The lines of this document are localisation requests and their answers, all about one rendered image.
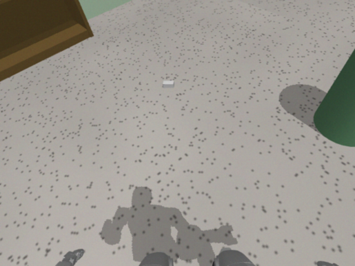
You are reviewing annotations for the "bookshelf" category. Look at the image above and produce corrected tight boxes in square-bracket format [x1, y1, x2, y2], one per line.
[0, 0, 94, 81]

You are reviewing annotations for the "small box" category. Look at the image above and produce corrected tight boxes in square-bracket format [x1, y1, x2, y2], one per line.
[163, 81, 174, 88]

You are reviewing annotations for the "left robot hand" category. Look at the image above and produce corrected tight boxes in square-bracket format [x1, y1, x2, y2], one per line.
[56, 249, 84, 266]

